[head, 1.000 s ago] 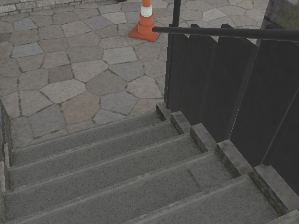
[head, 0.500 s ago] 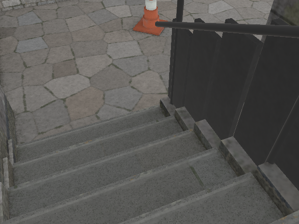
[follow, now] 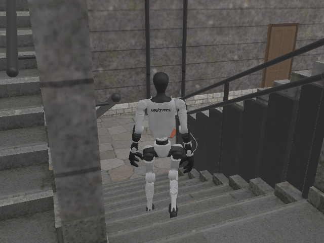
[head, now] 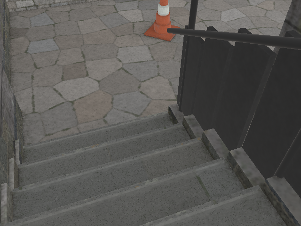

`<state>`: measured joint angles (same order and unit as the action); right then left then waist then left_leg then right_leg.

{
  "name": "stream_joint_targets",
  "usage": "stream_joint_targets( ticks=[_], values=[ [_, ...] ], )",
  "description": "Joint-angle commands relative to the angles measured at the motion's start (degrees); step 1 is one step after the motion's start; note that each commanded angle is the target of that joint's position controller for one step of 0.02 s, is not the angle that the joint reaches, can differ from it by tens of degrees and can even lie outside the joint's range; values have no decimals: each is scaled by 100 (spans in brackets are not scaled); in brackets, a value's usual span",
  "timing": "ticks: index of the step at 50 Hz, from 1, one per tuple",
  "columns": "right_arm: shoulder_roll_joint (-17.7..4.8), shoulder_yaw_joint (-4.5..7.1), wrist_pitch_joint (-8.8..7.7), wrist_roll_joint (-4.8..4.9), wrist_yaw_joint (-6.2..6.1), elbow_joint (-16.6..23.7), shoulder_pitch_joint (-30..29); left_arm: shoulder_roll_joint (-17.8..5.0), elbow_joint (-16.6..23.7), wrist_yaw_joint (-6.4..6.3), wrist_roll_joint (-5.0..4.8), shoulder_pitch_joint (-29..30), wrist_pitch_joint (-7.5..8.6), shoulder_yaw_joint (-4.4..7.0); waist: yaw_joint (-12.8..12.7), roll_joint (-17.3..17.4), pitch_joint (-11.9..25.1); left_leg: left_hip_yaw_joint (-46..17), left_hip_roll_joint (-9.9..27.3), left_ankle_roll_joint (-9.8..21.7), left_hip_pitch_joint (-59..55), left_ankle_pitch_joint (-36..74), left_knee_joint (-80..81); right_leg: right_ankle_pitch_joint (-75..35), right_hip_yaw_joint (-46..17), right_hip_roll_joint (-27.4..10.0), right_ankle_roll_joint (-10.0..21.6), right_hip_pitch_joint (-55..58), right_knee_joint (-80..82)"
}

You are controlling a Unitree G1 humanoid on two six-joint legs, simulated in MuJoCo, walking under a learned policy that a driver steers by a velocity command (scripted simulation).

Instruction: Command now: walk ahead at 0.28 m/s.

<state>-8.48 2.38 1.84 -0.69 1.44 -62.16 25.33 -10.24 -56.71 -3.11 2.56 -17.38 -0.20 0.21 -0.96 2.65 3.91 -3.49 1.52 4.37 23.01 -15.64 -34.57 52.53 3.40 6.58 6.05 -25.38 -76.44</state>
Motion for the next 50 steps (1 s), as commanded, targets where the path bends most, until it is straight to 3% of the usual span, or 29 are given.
stream_joint_targets(
  ticks=[1,4,6,7,8,9,10,11,15,17,19,22,25,26,29,34,37,38,39,40,41,42,43,44,45,46,47,48,50],
  values=[
    [-533,126,-323,18,-52,634,-944,-800,-320,-190,75,-440,213,249,-315,-968,-1385,-828,254,112,2204,280,-582,-455,-4120,-1920,1579,549,3315],
    [-396,196,-174,256,-179,-205,906,-661,-260,-180,97,566,160,281,907,-576,-405,569,-225,-83,-1612,1120,-107,-2049,-1670,-1367,772,-1154,1916],
    [-279,235,93,253,-219,-612,1903,-837,-346,-76,103,492,121,339,1468,102,-94,1210,-530,-163,-3409,713,649,-3375,-431,-963,471,-1593,229],
    [-236,209,119,183,-198,-691,2025,-621,-412,24,116,430,110,326,1572,799,-208,764,-250,43,-3433,275,1029,-2399,7,-453,380,-1823,-1779],
    [-271,110,62,5,-135,-644,2054,14,-257,79,137,829,158,176,1468,955,-657,-480,438,351,-3125,-298,598,-1167,-53,-131,355,-3038,-3850],
    [-364,-26,-23,50,-55,-486,1811,234,72,85,64,1035,229,63,1090,263,-915,-1086,779,151,-2624,807,327,-1426,-326,-295,402,-3681,-4532],
    [-964,105,-111,-81,-115,-510,1587,77,396,190,-15,540,277,89,492,689,-357,-3397,1662,883,-3035,-2135,1664,-1949,-268,-301,227,-4374,-3801],
    [-1024,81,-263,-95,-182,-267,1068,-368,340,158,102,845,237,121,397,195,-1089,-3498,1981,946,-1994,-3390,2153,-2568,-502,-889,32,-4327,-2736],
    [-488,-209,-705,30,-386,-95,335,-495,234,199,92,1030,114,164,5,90,-1489,-1991,945,431,-268,-1173,1781,-4855,-598,-1047,-554,-3005,113],
    [-687,-170,-726,81,-406,8,540,-348,398,257,126,1358,84,152,202,315,-1340,-1746,912,494,-231,-78,2017,-5568,-341,-943,-679,-2287,1429],
    [-693,-155,-646,179,-353,99,683,-325,579,271,-55,1746,45,165,309,560,-1228,-1394,901,419,-269,830,2247,-5769,-184,-856,-679,-1581,2004],
    [-537,-146,-543,84,-284,122,1071,-554,551,337,-163,1846,-57,305,359,358,-1261,-1358,942,628,-1164,744,2221,-5922,-345,-921,-466,-1941,1783],
    [-432,-107,-604,-72,-399,-62,1628,-452,737,425,28,2489,152,328,605,-108,-1457,-1316,914,780,-2692,1033,1567,-6426,-647,-1105,-404,-2997,2665],
    [-419,-104,-652,-149,-402,-95,1523,-442,785,445,-54,2631,212,342,664,-134,-1430,-1021,689,792,-2771,1013,1247,-6743,-566,-1063,-377,-2862,3313],
    [-119,-206,-798,-127,-388,-93,1411,-144,970,556,-89,3151,325,273,853,-29,-1403,-932,563,728,-2361,953,570,-7577,-493,-1137,-334,-2168,4202],
    [-388,-159,-762,-132,-420,-173,1454,-220,1211,673,-237,3418,546,186,1389,-142,-1616,-929,256,539,-1946,1736,-150,-7467,-177,-908,-542,-657,5814],
    [-682,-38,-588,-236,-431,-130,1386,-569,554,406,-228,1295,620,233,680,-23,-598,-725,74,462,-2367,3080,-2571,-7655,24,-917,-249,1040,6536],
    [-664,-24,-545,-58,-404,-173,1359,-633,285,390,-74,287,650,230,206,-9,-43,-529,-78,399,-1431,2442,-3795,-8268,28,-1112,-209,2689,6221],
    [-544,23,-550,61,-353,-131,1368,-982,22,401,78,-676,682,296,-153,-601,641,-144,-629,277,181,-1321,-5524,-10608,-595,-1892,-52,4666,5133],
    [-347,-21,-542,504,-441,-49,2022,-1518,-71,467,74,-1360,598,437,-278,-1710,2205,-252,-786,-123,2440,-4183,-7992,-14066,-1846,-3537,1001,7651,2790],
    [-735,-61,-572,519,-444,165,1498,-1425,110,502,-236,-1334,529,465,-700,-974,3040,-563,-445,-50,3374,-3333,-8022,-12412,-2782,-3896,1718,7950,3187],
    [-855,-48,-513,365,-408,306,945,-1097,171,368,-214,-1137,474,398,-592,-589,2552,-335,-108,-136,3360,-2949,-7234,-10546,-2493,-3682,1653,6847,3986],
    [-455,-267,-496,-388,171,603,809,-864,-209,728,374,-1210,296,280,-240,-380,2541,-74,391,-304,2673,-2337,-7519,-8161,-1837,-2939,1249,5798,4732],
    [-689,-66,-607,-359,288,508,905,-1072,14,798,418,-744,279,384,133,-614,918,50,552,-579,2687,-2098,-6702,-10559,-1463,-2806,1246,3933,4421],
    [-815,-43,-663,-296,286,780,405,-1269,24,794,479,-224,340,413,535,-664,22,78,631,-727,2416,-1999,-6135,-11352,-1184,-2914,1073,2197,4534],
    [-523,-134,-704,-454,271,854,13,-806,171,618,318,242,574,325,610,-245,-12,-194,831,-668,1676,-835,-4410,-9457,-691,-2462,772,1074,5091],
    [-353,-141,-808,-393,299,683,-31,-532,182,575,221,300,772,232,502,-117,-164,-78,692,-642,781,339,-3126,-8826,-252,-2086,491,87,5582],
    [-307,-100,-831,-298,338,450,145,-586,35,556,328,31,850,178,599,-488,-121,88,537,-632,465,901,-2951,-9215,-72,-2025,449,54,5460],
    [-237,-167,-777,-439,417,397,321,-808,157,577,422,373,893,236,864,-593,-4,183,511,-487,52,1279,-2874,-9012,192,-2024,659,-177,5289]
  ],
)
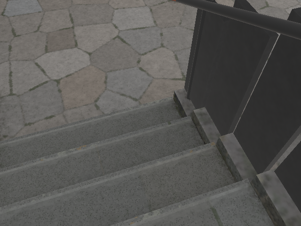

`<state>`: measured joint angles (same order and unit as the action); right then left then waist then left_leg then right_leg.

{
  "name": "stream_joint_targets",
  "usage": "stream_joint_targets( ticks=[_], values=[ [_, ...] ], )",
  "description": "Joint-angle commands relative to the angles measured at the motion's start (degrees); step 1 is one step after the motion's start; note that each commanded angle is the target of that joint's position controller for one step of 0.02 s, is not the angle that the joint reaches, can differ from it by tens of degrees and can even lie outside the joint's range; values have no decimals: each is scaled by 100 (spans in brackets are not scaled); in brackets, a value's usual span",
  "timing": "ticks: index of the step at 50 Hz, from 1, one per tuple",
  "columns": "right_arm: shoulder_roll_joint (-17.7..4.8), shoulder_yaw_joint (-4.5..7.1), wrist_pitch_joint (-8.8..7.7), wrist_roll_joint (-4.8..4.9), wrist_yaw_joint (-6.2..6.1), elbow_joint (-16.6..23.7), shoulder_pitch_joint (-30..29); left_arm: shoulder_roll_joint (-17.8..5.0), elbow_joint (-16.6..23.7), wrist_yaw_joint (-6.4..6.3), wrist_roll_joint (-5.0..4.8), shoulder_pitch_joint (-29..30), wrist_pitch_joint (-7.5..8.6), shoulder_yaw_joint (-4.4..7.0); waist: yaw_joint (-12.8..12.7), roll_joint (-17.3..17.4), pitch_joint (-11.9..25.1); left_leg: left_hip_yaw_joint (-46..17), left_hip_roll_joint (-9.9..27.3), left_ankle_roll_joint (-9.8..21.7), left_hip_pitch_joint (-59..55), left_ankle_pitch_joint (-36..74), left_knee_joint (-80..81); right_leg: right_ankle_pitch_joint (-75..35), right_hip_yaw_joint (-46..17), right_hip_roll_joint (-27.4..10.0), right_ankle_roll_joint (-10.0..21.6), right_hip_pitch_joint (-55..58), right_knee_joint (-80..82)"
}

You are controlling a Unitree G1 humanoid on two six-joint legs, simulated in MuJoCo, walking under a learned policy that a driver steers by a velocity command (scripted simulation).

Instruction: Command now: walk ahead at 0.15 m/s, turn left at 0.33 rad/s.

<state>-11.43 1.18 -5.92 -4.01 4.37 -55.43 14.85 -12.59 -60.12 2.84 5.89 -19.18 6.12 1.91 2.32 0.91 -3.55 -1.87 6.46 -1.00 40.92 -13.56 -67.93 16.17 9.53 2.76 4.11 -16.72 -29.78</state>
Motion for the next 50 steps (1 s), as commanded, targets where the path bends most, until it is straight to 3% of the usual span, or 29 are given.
stream_joint_targets(
  ticks=[1,4,5,8,9,11,14,18,20,21,22,23,24,25,27,28,30,34,36,38,39,41,43,45,46,47,48,49,50],
  values=[
    [170,-104,-17,-113,172,-396,1827,-475,612,-1,147,726,234,9,725,-382,790,-50,-11,96,-2282,1603,158,-5189,-356,-1662,861,-1383,354],
    [-266,23,-51,-156,-23,304,614,-656,528,-184,-75,158,156,129,107,-278,509,-195,21,121,-789,980,574,-4480,-688,-2058,1168,56,-50],
    [-302,-30,27,-124,-151,679,-378,-308,241,-384,-93,-478,152,68,-470,-132,214,-1027,503,44,1223,1640,1491,-3772,-1334,-2697,1244,1663,-357],
    [275,-287,202,-97,-200,1197,-1593,-201,-267,-760,-124,-2509,7,48,-1273,-290,207,-715,609,-156,3200,2107,3148,-3226,-1870,-2702,1074,3613,-1030],
    [364,-396,279,-77,-61,856,-1321,186,-49,-740,-59,-2072,-42,-135,-1157,117,0,-495,732,-55,2205,4048,4417,-1813,-1207,-2256,693,2370,-1021],
    [-40,-220,476,-95,56,863,-846,81,279,-419,254,-1146,-74,-217,-596,-392,-79,253,149,159,-1119,4352,3153,-401,-671,-2017,635,-1005,-436],
    [-549,35,450,-221,53,1124,-1170,-262,279,-443,-69,-775,131,-152,-491,-369,-514,193,211,402,-897,3053,3599,153,-829,-2395,299,-551,-861],
    [-238,0,418,-263,-56,1138,-1689,-688,-188,-559,128,-1428,-128,82,-897,-310,-699,492,-7,675,-1249,2523,4478,-35,-825,-2728,65,496,-1288],
    [-988,452,224,-90,-172,295,314,-725,-282,-277,321,-1149,-240,102,121,-25,263,1010,-454,931,-4199,3761,4826,-380,83,-1959,-421,-259,-3623],
    [-1785,685,180,-72,-142,-198,1633,11,-393,48,260,-2073,-302,-65,98,876,1859,361,4,1597,-7349,5985,3138,2075,421,-1096,-815,-1752,-5574],
    [-1997,703,195,-93,-122,-415,2850,107,43,302,3,-1931,-230,-90,488,1346,3240,-934,876,2421,-8904,6816,2767,3270,-155,-626,-922,-2634,-7696],
    [-1705,697,182,-156,-127,-688,3394,-400,559,382,-228,-567,-134,28,1142,978,2286,-1798,1020,2300,-8652,5256,3540,3174,-443,-490,-842,-4250,-8331],
    [-1517,644,85,-9,-140,-555,2936,-499,1071,229,-377,561,13,26,1225,786,1185,-1871,1095,2128,-7446,3291,4007,3093,-597,-714,-760,-5154,-8533],
    [-1172,517,65,119,-56,-413,2417,-532,1217,67,-357,698,69,13,952,480,829,-2057,1184,2176,-6372,2059,4187,2761,-869,-908,-664,-5269,-8280],
    [-399,145,101,-86,201,-308,1473,-187,991,-140,-313,-210,-40,-104,-119,-144,32,-2352,1457,2307,-3151,890,4584,1215,-1599,-1261,-165,-4021,-7126],
    [78,-87,-50,8,105,95,274,153,1006,-208,-14,-88,-22,-215,-580,-533,-149,-1895,933,1975,-1667,339,4949,-328,-1864,-1475,49,-3088,-5370],
    [-120,-131,-201,202,-73,459,-257,-138,1005,-192,19,9,-104,-172,-536,-50,71,-1317,367,1991,-603,-573,5310,-1167,-1425,-1176,45,-2142,-3783],
    [-850,-110,-281,-267,-138,484,243,-137,1051,-62,21,-447,-107,-263,-789,41,307,-1225,-266,1989,703,652,3726,-1862,-899,-714,-444,-755,-4232],
    [-78,-247,-320,-155,-356,-369,2302,-404,1430,-43,144,1085,-127,-308,433,24,182,-2379,140,2071,-3225,-274,2680,-2704,-1948,-1040,-685,-4671,-2751],
    [280,-266,-226,-115,-502,-1039,3735,-89,1602,-62,98,1977,-117,-421,1034,83,157,-3240,349,2110,-5114,-461,1998,-2303,-2076,-1073,-796,-6541,-1869],
    [423,-308,-147,79,-546,-684,3154,-115,1444,-3,28,2056,-101,-482,1013,-347,180,-2577,-16,1912,-3933,-934,1869,-3715,-1746,-1081,-706,-5140,-22],
    [-378,-243,3,-231,-230,-387,1966,-96,1515,83,-101,1822,-222,-482,351,414,-99,-1861,-404,1745,254,-2017,2645,-4288,-770,-779,-454,-1131,-881],
    [-389,-262,-63,-253,-115,-75,1325,-472,1459,75,12,1303,-332,-334,-154,346,-320,-1918,-415,1626,1159,-2527,2460,-3295,-681,-745,-466,70,-1611],
    [-706,-178,-64,-33,-243,-20,1422,-780,1351,58,-122,1155,-261,-222,-81,95,-446,-2067,-187,1491,-389,-1456,1809,-2405,-546,-672,-336,20,-111],
    [-1104,151,263,377,-590,-187,1636,-495,1113,-92,-922,541,-165,-82,-148,462,-213,-1285,-460,1272,-1761,99,642,-2271,-936,-718,-189,-112,1204],
    [-680,-208,163,-430,-83,-225,1407,-1385,528,-6,-249,-917,-53,133,-814,-187,268,-1970,-199,1048,-878,545,-593,-2683,-538,-556,225,1894,447],
    [-153,-195,23,-362,260,-620,2420,-1633,4,65,-75,-2757,-23,409,-1145,-1181,1474,-1014,-1064,612,309,-89,-3685,-4285,-889,-1017,1301,4164,-1139],
    [3,-145,22,-145,367,-318,2904,-1824,243,272,-41,-2442,-120,267,-444,-1732,2203,-179,-1533,252,1827,-3096,-5940,-5893,-2922,-1968,2276,4882,-1104],
    [-347,-157,69,6,294,461,1534,-1528,311,354,49,-2073,-189,301,-1021,-1064,1560,-175,-1414,206,3388,-2645,-5757,-2984,-4420,-2341,2357,4669,-49]
  ],
)
Over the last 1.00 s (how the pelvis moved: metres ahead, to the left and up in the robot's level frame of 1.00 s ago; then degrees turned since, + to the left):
0.50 0.00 -0.18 4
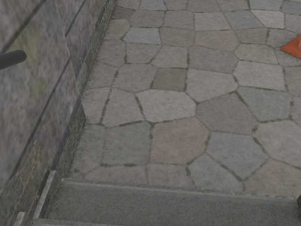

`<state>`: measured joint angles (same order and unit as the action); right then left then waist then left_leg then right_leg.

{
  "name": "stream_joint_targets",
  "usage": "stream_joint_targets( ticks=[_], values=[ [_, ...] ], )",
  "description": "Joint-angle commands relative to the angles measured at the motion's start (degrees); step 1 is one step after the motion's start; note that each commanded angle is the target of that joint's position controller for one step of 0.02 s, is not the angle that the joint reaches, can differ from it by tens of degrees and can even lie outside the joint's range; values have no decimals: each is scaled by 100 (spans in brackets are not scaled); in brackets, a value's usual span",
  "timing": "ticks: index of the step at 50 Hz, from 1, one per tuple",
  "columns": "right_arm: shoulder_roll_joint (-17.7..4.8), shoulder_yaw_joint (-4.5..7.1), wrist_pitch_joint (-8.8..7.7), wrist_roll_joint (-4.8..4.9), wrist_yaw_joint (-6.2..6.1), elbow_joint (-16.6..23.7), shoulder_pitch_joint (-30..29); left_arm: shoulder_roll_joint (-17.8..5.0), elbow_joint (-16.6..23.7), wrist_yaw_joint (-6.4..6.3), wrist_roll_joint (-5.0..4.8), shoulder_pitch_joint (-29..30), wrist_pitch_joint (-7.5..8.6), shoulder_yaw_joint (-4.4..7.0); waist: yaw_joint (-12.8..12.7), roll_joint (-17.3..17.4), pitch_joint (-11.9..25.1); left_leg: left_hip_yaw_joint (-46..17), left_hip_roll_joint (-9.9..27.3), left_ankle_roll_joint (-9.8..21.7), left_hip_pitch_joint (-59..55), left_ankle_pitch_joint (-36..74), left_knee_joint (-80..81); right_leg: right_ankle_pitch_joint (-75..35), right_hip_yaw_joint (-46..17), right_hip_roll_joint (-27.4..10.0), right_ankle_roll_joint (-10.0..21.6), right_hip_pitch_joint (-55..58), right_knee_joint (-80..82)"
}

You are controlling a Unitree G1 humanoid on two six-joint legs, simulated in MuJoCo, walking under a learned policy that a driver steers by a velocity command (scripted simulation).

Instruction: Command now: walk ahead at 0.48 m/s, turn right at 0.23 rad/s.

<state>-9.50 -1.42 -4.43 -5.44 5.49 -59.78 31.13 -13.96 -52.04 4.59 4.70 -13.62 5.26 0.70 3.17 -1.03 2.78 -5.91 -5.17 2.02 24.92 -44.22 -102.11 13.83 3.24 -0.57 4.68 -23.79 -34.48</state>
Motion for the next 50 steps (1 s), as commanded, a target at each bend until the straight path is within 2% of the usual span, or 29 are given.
stream_joint_targets(
  ticks=[1,2,3,5,7,10,13,14,16,18,21,22,23,24,25,26,27,28,29,31,33,36,38,39,41,44,47,49,50],
  values=[
    [-638,96,-71,217,-40,1128,-841,-866,-452,159,31,-2159,-80,312,-1051,-351,-8,89,236,-1,5731,1253,-1933,-224,-3902,-2143,1970,4325,925],
    [-853,125,-52,205,-247,1104,-1044,-241,-505,198,-1,-1923,-50,73,-805,300,-420,16,573,123,5321,2090,-1371,806,-3823,-1991,1750,2939,1218],
    [-447,-37,-25,103,-359,1128,-759,161,-353,136,133,-1130,2,-117,-182,401,-739,-391,1062,366,4410,3174,-376,1003,-3582,-1879,1601,1305,1455],
    [22,-233,71,-185,-384,1186,-803,316,-272,-92,88,-370,257,-183,108,188,-1042,-338,1441,442,3527,4271,1688,1393,-2912,-1042,1399,-555,1734],
    [-359,-120,-5,-52,-287,1357,-1792,95,-265,-226,-81,-596,477,-198,-393,79,-629,391,1285,108,1500,5505,3938,790,-1750,-355,1381,-1750,1750],
    [-464,-158,2,-197,-102,1352,-1707,-416,-493,-235,102,-1291,450,-162,-216,71,-319,652,951,-111,948,5227,3279,-709,-1814,-260,1327,-1655,526],
    [-417,-196,45,-200,-237,1774,-3377,319,-1372,-582,41,-3607,388,-243,-1446,-51,-484,-392,1144,-457,5811,5495,5416,-562,-3566,-763,1448,3615,-888],
    [-436,-233,51,-186,-182,1667,-3539,551,-1137,-615,-91,-3371,300,-282,-1520,273,-481,-260,1164,-414,4981,6654,6907,-55,-3235,-478,1338,2974,-1077],
    [-314,-236,55,-122,-85,2020,-3750,5,-859,-279,112,-2432,192,-230,-1014,-332,-577,598,864,-132,1181,7115,6392,482,-2881,-63,1249,-800,-474],
    [-395,-180,85,-99,-102,2170,-3387,-52,-589,-109,202,-1951,198,-221,-684,-158,-599,867,796,-27,-795,6815,6040,1292,-2545,241,1010,-2304,-658],
    [-741,-22,89,94,-223,2119,-3194,-223,-630,-278,-54,-2262,205,-69,-841,-93,-956,749,519,-47,-804,5332,7956,243,-2915,258,777,-307,-1738],
    [-889,63,56,170,-310,1798,-2522,-292,-654,-227,-77,-2096,155,-43,-515,39,-837,747,486,45,-1501,5862,8986,-409,-2745,542,575,111,-2682],
    [-1159,232,3,259,-332,1351,-1282,-370,-633,-7,107,-1995,66,-17,-33,9,-227,719,973,448,-3137,6817,8600,-1532,-2350,622,318,-368,-3881],
    [-1579,476,-116,201,-353,977,664,228,-381,122,-18,-2310,133,-128,368,690,1353,216,1886,1491,-6015,9122,6799,-886,-1952,693,-16,-1742,-5934],
    [-1770,518,-112,61,-101,910,889,866,-601,180,-251,-3630,139,-280,-74,1461,2616,-1146,3645,2967,-7523,12048,5690,3521,-1369,1061,-286,-3432,-9070],
    [-1785,607,34,-195,-35,906,776,150,-89,294,-329,-2770,81,-146,325,621,1889,-1911,3866,2842,-6823,10769,6396,3093,-1169,758,-458,-4688,-9381],
    [-1545,589,57,-83,-131,1065,-42,133,415,161,-349,-1604,-10,-106,312,599,889,-1955,3922,2470,-5540,7821,7084,2452,-1047,357,-505,-5567,-9154],
    [-708,318,12,56,-165,1217,-635,-70,413,-4,-227,-860,-63,-64,123,-217,104,-1251,3201,1956,-3750,6119,7556,1406,-969,52,-422,-5220,-8229],
    [-105,132,-32,10,-221,1341,-1307,215,255,-23,-92,-1265,-113,-137,-526,-250,-192,-336,2688,1531,-2307,6242,7778,277,-1254,-398,-135,-3989,-6961],
    [287,25,-237,72,-425,1182,-1529,361,117,132,60,-1168,-125,-122,-859,232,-846,511,1918,1189,170,5264,8485,-927,-979,-838,158,-2350,-4914],
    [-154,70,-406,63,-518,957,-1357,382,-21,314,51,-892,-64,-58,-551,256,-611,1165,1585,1215,849,4373,8585,-2245,-474,-567,123,-1237,-2923],
    [-944,244,-370,-182,-387,357,-404,87,80,341,-26,-620,-11,68,-560,319,-483,580,2251,1204,-414,5808,7982,-2408,-834,-468,104,-1798,-3177],
    [-900,205,-364,-145,-366,245,-467,-135,270,191,-9,-105,-9,127,-462,355,-534,439,2499,1188,-1543,5913,7852,-1959,-1042,-532,106,-2705,-2860],
    [-485,81,-389,-145,-476,-78,-102,-47,521,85,24,613,-42,38,-124,312,-792,56,2706,1153,-2875,5374,7653,-2600,-1859,-848,74,-4118,-2096],
    [-191,-8,-331,-64,-636,-410,975,50,622,69,32,1235,-43,-16,368,125,-851,130,2581,1078,-4330,4809,7381,-3175,-1647,-709,-57,-5262,-959],
    [206,-228,-285,-115,-573,-505,1201,116,683,240,-44,1866,-80,-113,347,139,-1212,673,2073,1028,-2625,4272,7405,-4210,-853,-807,10,-3715,-408],
    [-618,-19,-319,-139,-243,-270,391,-191,1066,159,26,2088,-196,-86,155,251,-1388,1047,1780,971,-177,3092,7857,-3613,-255,-429,-22,-558,-622],
    [-828,161,-325,75,-360,-461,686,-206,1204,99,113,2496,-269,-147,411,179,-1681,789,1813,1014,-1372,3311,7390,-2858,-366,-477,-198,-1099,409],
    [-719,202,-130,547,-511,-345,685,-252,725,-102,-626,2602,-269,23,687,-127,-2164,867,1529,762,-1787,3812,7056,-3666,371,-278,-246,-1447,1013]
  ],
)
Over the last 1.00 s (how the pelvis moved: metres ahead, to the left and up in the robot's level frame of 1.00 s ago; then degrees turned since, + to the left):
0.52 0.20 -0.31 25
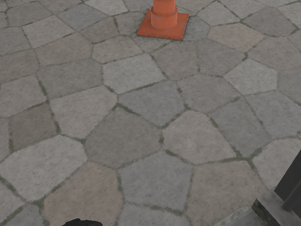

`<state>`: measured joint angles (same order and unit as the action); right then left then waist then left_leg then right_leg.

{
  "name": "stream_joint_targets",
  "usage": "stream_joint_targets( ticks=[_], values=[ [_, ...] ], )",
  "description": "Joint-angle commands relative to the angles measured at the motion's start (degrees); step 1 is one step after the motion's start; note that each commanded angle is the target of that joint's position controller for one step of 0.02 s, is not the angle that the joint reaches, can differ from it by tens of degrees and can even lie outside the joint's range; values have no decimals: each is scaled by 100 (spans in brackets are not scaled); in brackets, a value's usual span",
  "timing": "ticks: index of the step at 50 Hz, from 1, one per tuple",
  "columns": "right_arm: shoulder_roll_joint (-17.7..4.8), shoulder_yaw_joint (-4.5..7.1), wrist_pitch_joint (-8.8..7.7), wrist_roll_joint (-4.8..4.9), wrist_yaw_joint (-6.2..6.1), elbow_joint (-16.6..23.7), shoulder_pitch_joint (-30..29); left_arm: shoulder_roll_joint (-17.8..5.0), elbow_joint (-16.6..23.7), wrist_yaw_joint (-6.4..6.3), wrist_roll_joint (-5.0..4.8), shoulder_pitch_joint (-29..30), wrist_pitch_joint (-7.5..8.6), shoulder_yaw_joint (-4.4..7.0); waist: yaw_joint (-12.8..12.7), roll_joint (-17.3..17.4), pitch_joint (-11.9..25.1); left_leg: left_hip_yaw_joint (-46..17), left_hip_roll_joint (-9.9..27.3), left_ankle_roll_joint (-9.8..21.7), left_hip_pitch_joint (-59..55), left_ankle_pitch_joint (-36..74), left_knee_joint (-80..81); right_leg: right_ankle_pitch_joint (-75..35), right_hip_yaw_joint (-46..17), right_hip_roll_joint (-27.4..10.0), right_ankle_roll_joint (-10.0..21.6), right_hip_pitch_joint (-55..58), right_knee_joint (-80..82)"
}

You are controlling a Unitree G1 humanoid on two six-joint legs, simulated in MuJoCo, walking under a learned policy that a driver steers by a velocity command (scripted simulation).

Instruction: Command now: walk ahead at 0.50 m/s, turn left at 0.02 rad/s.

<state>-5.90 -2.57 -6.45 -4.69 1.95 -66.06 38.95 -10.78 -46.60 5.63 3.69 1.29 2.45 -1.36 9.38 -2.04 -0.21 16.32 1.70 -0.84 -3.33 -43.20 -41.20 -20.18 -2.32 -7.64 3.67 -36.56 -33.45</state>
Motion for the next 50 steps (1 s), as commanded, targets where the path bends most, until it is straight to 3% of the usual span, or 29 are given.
stream_joint_targets(
  ticks=[1,2,4,5,6,7,8,9,10,11,12,13,16,18,21,23,26,29,31,32,33,34,35,36,38,40,43,45,50],
  values=[
    [-822,258,259,467,-273,164,296,-342,128,-281,-485,984,49,154,157,33,-1643,-1481,771,1036,1008,3935,383,-244,782,388,-236,549,1217],
    [-974,276,253,-101,-150,-228,939,-80,145,-44,394,719,-11,-108,26,788,-747,-1868,1238,1135,320,4071,325,174,-81,-89,-161,1067,1550],
    [-1050,412,323,-39,-2,-90,374,-798,-419,-140,187,-242,103,230,-540,-64,-520,-1717,943,918,332,4650,-901,-360,449,114,52,2280,2337],
    [-984,373,366,-352,193,-107,522,-1199,-744,-202,107,-1640,233,448,-1031,-136,427,-1541,764,533,1714,4392,-2098,-1322,555,-42,418,4923,1175],
    [135,91,295,-360,402,-226,1513,-1654,-1101,-179,200,-3100,174,593,-1073,-964,2456,-1257,378,36,3530,1305,-4260,-4478,-71,-994,1600,8421,-1199],
    [-162,110,263,-53,502,43,1138,-1327,-1381,-85,316,-4268,117,581,-1832,-958,3485,-1365,117,-118,4294,-614,-6337,-4353,-1053,-1948,2161,9436,-1177],
    [-628,284,193,175,539,655,-499,-1343,-1589,-240,294,-4283,62,667,-2184,-584,2242,-1434,117,-110,5551,-706,-6990,-2617,-1087,-1700,1656,8387,-481],
    [-982,397,101,288,454,992,-1359,-1463,-1499,-319,210,-3700,85,701,-1994,-301,1149,-1473,452,-40,5774,-625,-6977,-2414,-505,-1600,1327,6660,-129],
    [-1052,428,31,248,388,1107,-1601,-1141,-1173,-360,127,-2626,164,615,-1543,212,630,-1662,747,35,5225,49,-5830,-2343,-233,-1505,1322,5053,210],
    [-748,398,-33,166,259,1214,-1508,-1000,-1192,-318,108,-2366,168,568,-1097,-8,455,-1826,886,93,4668,70,-5272,-2892,-210,-1785,1373,4068,218],
    [-376,336,-52,101,145,1306,-1669,-303,-1059,-379,46,-1972,340,345,-801,255,11,-2107,1030,291,4071,1254,-3872,-1997,-103,-1569,1172,2702,746],
    [-199,356,-25,39,100,1215,-1572,-385,-1116,-398,11,-1967,431,389,-639,67,-190,-1927,863,395,3738,1552,-3618,-1313,123,-1390,1099,2256,1015],
    [-156,431,16,-22,168,1142,-1269,-508,-723,-434,99,-1263,591,411,-213,-89,-113,-1987,800,437,2888,3215,-2266,-897,647,-1219,1273,1296,1553],
    [-172,395,1,10,289,1206,-1057,-488,-509,-523,354,-986,596,419,-209,76,-42,-2068,704,402,2450,4270,-2422,-413,941,-1215,1061,987,1113],
    [-771,511,84,-56,182,2029,-2892,-226,-964,-861,82,-2335,677,301,-1119,88,-415,-2538,1190,263,5170,5659,-438,1125,574,-1547,686,3418,177],
    [-602,386,168,-20,227,1991,-3338,-165,-1205,-1017,160,-3304,617,235,-1570,516,-579,-2291,1380,207,5515,7243,1344,2534,902,-1253,184,3872,-368],
    [-932,475,353,-81,261,2190,-3809,-482,-975,-762,296,-3019,467,250,-1518,-42,-924,-1490,758,322,3462,6936,920,4148,867,-1260,179,1775,-12],
    [-1186,537,365,-243,270,2225,-4236,-857,-1082,-825,39,-3138,446,425,-1737,214,-1203,-1500,881,386,3940,6010,1829,4513,630,-1563,-73,2678,-384],
    [-1182,597,260,-163,176,2031,-3977,-882,-1269,-908,167,-3508,279,488,-1744,408,-964,-1199,641,556,3186,6350,2330,4033,808,-1473,-239,3010,-1007],
    [-1498,803,152,-79,92,1778,-3309,-945,-1245,-832,259,-3375,224,517,-1372,482,-480,-905,339,658,1807,6967,2315,3819,1311,-1085,-461,2675,-1923],
    [-2015,1100,311,927,61,1406,-2571,-881,-1079,-961,-787,-2489,-1,684,-741,692,-441,-756,-83,655,193,9080,1525,3276,1867,-427,-670,667,-4248],
    [-2634,1187,348,701,38,1160,-1551,-360,-689,-935,-765,-2806,75,466,-479,2328,1330,-1909,1267,1533,-3398,12260,-4,7457,1628,212,-1312,-1955,-7230],
    [-2698,1125,456,615,52,1299,-1032,-707,-308,-839,-995,-2376,282,420,115,2216,3192,-3514,2134,2547,-4024,12289,99,7598,595,240,-1502,-2254,-9131],
    [-2481,1051,644,566,-102,1513,-1057,-744,84,-800,-1025,-1612,373,393,250,1776,3493,-3703,2170,2654,-3926,10804,573,7609,191,172,-1322,-2683,-9232],
    [-2051,829,890,579,-372,1782,-2157,-216,430,-989,-712,-1158,216,219,-298,514,2881,-4072,2351,2295,-2105,7866,1322,6628,-32,39,-1213,-2977,-8676],
    [-2036,695,926,261,-313,2154,-3103,-265,319,-1187,-571,-1472,-182,314,-964,-186,1811,-4257,2645,2368,915,6731,1894,5848,-130,104,-968,-1843,-8126],
    [-1978,575,839,305,-355,2237,-3463,-348,552,-1270,-463,-1215,-432,419,-1224,330,448,-3315,1428,1834,3121,4694,2194,3874,-11,559,-840,-1464,-6666],
    [-1796,490,903,397,-589,2309,-3500,-277,788,-1148,-306,-971,-434,407,-1316,441,516,-2921,838,1585,3292,5031,1937,2689,38,676,-957,-792,-5094],
    [-1968,714,1056,556,-809,2619,-3417,-467,1293,-934,-359,-11,-363,467,-1134,1002,568,-3502,696,1444,2912,3122,1985,2494,-228,760,-1124,228,-2306]
  ],
)
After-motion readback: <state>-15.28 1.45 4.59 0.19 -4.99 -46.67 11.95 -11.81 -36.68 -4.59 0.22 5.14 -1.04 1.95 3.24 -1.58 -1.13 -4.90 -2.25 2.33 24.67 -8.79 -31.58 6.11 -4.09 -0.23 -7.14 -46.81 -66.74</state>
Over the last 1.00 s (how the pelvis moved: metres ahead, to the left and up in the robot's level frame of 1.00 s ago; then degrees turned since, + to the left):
0.56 -0.12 -0.21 -30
